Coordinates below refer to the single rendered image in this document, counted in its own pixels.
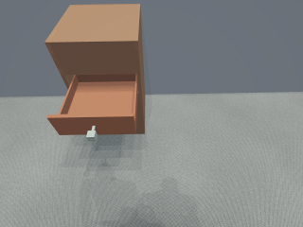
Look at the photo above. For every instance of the drawer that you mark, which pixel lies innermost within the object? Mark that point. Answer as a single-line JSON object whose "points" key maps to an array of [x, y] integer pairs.
{"points": [[107, 101]]}

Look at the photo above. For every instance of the handle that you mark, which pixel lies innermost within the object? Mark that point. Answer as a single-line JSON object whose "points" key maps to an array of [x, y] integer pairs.
{"points": [[92, 135]]}

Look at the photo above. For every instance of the cabinet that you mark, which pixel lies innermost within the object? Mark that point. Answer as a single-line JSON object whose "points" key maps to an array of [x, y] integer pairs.
{"points": [[101, 39]]}

